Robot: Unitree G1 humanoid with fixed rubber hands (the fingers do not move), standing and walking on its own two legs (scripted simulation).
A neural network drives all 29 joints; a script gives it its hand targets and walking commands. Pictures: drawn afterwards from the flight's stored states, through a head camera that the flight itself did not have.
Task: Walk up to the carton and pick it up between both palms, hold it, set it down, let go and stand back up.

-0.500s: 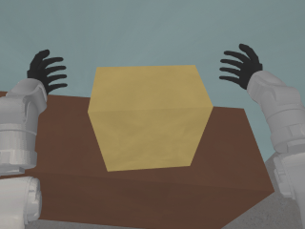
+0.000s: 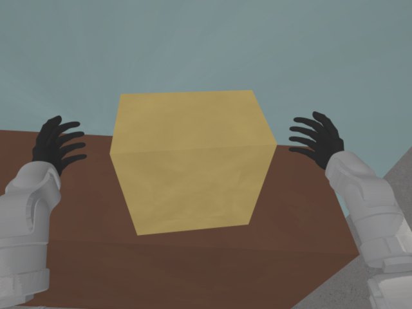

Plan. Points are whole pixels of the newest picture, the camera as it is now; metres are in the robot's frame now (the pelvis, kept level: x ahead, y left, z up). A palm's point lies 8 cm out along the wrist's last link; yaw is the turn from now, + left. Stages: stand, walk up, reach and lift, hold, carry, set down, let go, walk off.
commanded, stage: set down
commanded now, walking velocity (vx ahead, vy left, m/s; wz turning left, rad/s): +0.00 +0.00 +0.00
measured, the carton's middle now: (191, 166) +0.42 +0.05 +0.06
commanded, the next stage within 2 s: none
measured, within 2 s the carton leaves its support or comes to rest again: neither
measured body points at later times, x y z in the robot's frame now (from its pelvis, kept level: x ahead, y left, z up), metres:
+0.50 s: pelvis +0.01 +0.00 +0.00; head +0.04 +0.01 +0.45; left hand +0.30 +0.27 +0.09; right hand +0.34 -0.22 +0.09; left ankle +0.04 +0.14 -0.75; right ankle -0.01 -0.09 -0.75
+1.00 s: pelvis +0.02 +0.01 +0.00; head +0.03 +0.02 +0.45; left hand +0.24 +0.26 +0.03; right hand +0.26 -0.23 +0.03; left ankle +0.04 +0.14 -0.75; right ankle -0.01 -0.09 -0.75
